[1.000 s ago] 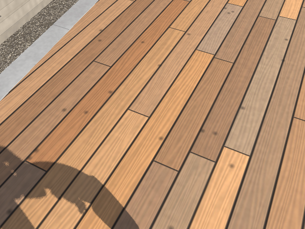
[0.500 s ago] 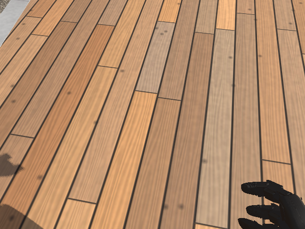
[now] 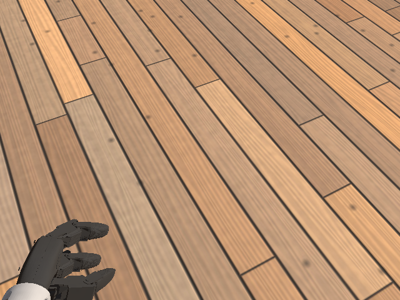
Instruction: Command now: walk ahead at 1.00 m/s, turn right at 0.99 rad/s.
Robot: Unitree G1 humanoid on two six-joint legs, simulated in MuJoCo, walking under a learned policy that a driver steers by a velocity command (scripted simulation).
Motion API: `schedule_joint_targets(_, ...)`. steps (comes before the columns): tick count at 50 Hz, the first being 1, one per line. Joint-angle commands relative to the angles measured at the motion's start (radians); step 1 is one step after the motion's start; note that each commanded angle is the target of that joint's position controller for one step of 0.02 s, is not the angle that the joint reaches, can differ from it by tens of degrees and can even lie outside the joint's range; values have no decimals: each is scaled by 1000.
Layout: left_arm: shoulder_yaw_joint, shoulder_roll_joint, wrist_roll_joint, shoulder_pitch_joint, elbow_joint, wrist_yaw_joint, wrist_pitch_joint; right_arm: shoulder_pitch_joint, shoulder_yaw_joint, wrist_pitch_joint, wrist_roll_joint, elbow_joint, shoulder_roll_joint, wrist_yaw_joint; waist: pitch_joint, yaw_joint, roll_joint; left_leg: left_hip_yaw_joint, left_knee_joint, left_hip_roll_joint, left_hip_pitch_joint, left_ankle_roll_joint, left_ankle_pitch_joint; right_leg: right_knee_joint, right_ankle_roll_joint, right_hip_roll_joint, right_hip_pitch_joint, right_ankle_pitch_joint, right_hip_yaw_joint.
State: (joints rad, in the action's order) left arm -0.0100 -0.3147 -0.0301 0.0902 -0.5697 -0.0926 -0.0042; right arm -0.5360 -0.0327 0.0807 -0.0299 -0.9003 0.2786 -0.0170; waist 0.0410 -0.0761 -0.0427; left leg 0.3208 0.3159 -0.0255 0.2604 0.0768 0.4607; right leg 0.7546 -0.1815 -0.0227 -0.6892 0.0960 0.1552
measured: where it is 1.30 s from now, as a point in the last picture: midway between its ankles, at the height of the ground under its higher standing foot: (201, 235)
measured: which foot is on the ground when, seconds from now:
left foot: down 0.00-0.04, up 0.06-0.44, down 0.46-1.00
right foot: up 0.00-0.02, down 0.04-0.46, up 0.48-0.86, down 0.88-1.00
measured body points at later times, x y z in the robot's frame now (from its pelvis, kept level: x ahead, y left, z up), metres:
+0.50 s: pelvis +0.47 +0.02 +0.00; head +0.52 +0.02 +0.45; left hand +0.47 +0.30 -0.13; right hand +0.65 -0.23 -0.09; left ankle +0.64 +0.08 -0.71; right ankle +0.20 -0.04 -0.63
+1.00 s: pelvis +0.65 -0.01 +0.03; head +0.66 -0.02 +0.48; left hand +0.80 +0.24 -0.08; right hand +0.75 -0.27 -0.10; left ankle +0.64 +0.09 -0.71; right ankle +0.69 -0.15 -0.71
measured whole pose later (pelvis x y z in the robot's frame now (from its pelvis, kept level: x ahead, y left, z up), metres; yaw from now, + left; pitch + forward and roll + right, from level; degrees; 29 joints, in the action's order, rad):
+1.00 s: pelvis +0.65 -0.01 +0.03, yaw -3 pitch +1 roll +1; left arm -0.03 -0.23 -0.01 -0.15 -0.85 0.03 0.00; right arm -0.16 -0.01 0.03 -0.02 -0.88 0.25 0.00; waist 0.00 -0.02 0.01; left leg 0.03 0.50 0.05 -0.23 -0.04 0.28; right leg 0.53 0.04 0.03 -0.34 0.19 -0.06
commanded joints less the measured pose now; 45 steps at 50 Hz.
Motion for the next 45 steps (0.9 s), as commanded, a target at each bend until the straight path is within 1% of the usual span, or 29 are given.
schedule_joint_targets(1,-80,-160,4,-556,-125,38,-11,187,-60,-18,-6,139,263,-14,-204,362,141,-79,664,-241,-419,-95,-1428,-63,-88,-102,780,90,-49)
schedule_joint_targets(2,-121,-215,42,-554,-147,68,2,219,-58,-22,-7,151,210,3,-191,330,-49,-80,1068,-46,-684,-70,-467,-150,-112,-32,961,155,-217)
schedule_joint_targets(3,-138,-350,-5,-433,-90,69,24,134,-30,-3,-1,277,131,13,-287,159,-217,-200,1414,59,-1086,-16,50,-260,-312,234,1185,125,-784)
schedule_joint_targets(4,-133,-296,-8,-494,-60,86,29,226,-22,23,4,304,163,12,-369,232,-5,-382,1399,15,-1160,-37,-38,-425,-322,297,1175,276,-932)
schedule_joint_targets(6,-98,-169,-1,-435,-126,106,-6,229,-6,27,5,272,137,9,-75,111,142,-369,1148,-98,-1076,-57,-127,-515,-213,268,778,214,-759)
schedule_joint_targets(8,-67,-104,-3,-368,-130,112,-54,176,6,-17,-21,226,105,18,-19,31,154,-377,1040,-139,-896,-54,-105,-537,-163,202,506,70,-587)
schedule_joint_targets(9,-55,-78,3,-367,-150,106,-72,168,6,-38,-18,206,91,29,-7,16,150,-377,978,-152,-856,-55,-106,-569,-129,158,443,81,-494)
schedule_joint_targets(10,-58,-95,4,-400,-168,97,-88,197,11,-48,-10,226,74,38,23,21,90,-368,916,-159,-866,-55,-135,-596,-133,170,402,10,-455)
schedule_joint_targets(12,-62,-94,11,-445,-200,80,-109,344,17,-47,7,267,59,45,99,67,74,-350,736,-162,-935,-79,-289,-650,-83,126,410,-101,-327)
schedule_joint_targets(14,-59,-89,12,-432,-201,72,-123,410,20,-36,21,277,46,59,100,86,70,-321,540,-124,-883,-116,-486,-676,-16,71,432,-213,-185)
schedule_joint_targets(16,-47,-77,37,-499,-237,74,-137,478,28,-22,17,287,13,73,99,118,81,-231,369,-73,-769,-147,-678,-697,19,81,461,-496,-145)
schedule_joint_targets(19,-49,-120,38,-539,-280,94,-134,450,24,-7,-4,259,27,69,34,109,22,-184,241,33,-696,-178,-712,-585,65,111,676,-858,-133)
schedule_joint_targets(20,-53,-141,32,-539,-287,106,-125,396,14,-4,-13,237,53,64,-12,83,-11,-177,231,80,-637,-184,-651,-499,84,122,730,-982,-137)
schedule_joint_targets(21,-61,-166,43,-542,-284,116,-87,393,-30,21,61,271,130,58,-97,31,-35,-246,226,101,-576,-179,-606,-349,106,158,806,-1017,-192)
schedule_joint_targets(22,-67,-194,23,-457,-272,121,-61,250,-41,26,75,228,157,54,-156,-70,-50,-269,163,84,-499,-183,-671,-172,127,151,843,-1024,-165)
schedule_joint_targets(23,-64,-183,12,-366,-243,120,-50,76,-46,22,55,167,174,41,-214,-162,-25,-310,91,14,-305,-202,-861,116,153,89,749,-843,-129)
schedule_joint_targets(24,-23,5,-25,-536,-230,106,-52,32,-37,25,3,133,235,44,-348,-29,359,-600,342,-260,169,-363,-1438,642,230,-103,274,452,-159)
schedule_joint_targets(25,-10,-17,47,-677,-296,89,-74,-19,-29,33,-24,141,159,51,-631,-61,240,-943,295,-400,350,-498,-1376,866,217,-161,135,582,-441)
schedule_joint_targets(26,-32,-109,82,-553,-271,86,-81,79,-40,25,-9,174,158,47,-548,-79,132,-844,215,-363,221,-465,-1243,818,207,-91,115,504,-451)
schedule_joint_targets(27,-30,-111,77,-439,-216,91,-82,201,-36,21,21,189,141,40,-364,-31,61,-742,157,-317,26,-416,-1089,700,195,-26,89,443,-376)
schedule_joint_targets(28,-30,-98,61,-371,-209,98,-75,273,-21,19,32,193,108,33,-218,11,-29,-675,94,-280,-180,-391,-1045,639,204,10,91,409,-311)
schedule_joint_targets(29,-35,-92,48,-365,-206,103,-60,293,-14,23,23,183,96,31,-138,53,-38,-617,33,-243,-356,-375,-1074,589,208,33,160,378,-275)
schedule_joint_targets(32,-24,-22,38,-451,-222,116,-24,353,-8,29,9,163,83,47,-116,127,49,-486,-31,-186,-568,-371,-1107,389,237,85,296,327,-251)
schedule_joint_targets(35,-17,-6,30,-401,-211,132,-16,390,-17,18,9,143,111,40,-173,129,103,-381,-18,-138,-578,-339,-1142,136,251,94,355,170,-228)
schedule_joint_targets(37,-21,-21,31,-341,-208,133,-11,375,-20,2,13,125,118,33,-198,101,116,-361,-15,-128,-550,-316,-1029,39,252,90,379,45,-222)
schedule_joint_targets(40,-33,-44,34,-254,-195,134,-3,374,-15,-19,12,100,107,28,-160,73,130,-393,-26,-142,-551,-302,-734,-64,239,94,387,7,-231)
schedule_joint_targets(43,-43,-44,22,-234,-199,130,-12,388,-5,-30,23,80,80,26,-123,86,132,-422,31,-127,-555,-260,-500,-263,200,77,454,-47,-211)
schedule_joint_targets(44,-47,-59,10,-231,-199,130,-17,352,1,-29,24,66,62,25,-114,80,105,-422,64,-95,-561,-217,-421,-327,178,100,494,-161,-239)
schedule_joint_targets(45,-55,-104,5,-219,-193,134,-19,285,3,-24,9,58,51,26,-130,30,21,-398,113,-34,-591,-175,-311,-302,144,166,553,-355,-300)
